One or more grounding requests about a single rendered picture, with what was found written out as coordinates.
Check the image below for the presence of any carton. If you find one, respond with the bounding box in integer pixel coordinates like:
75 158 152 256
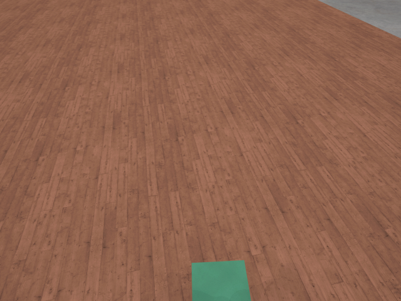
192 260 251 301

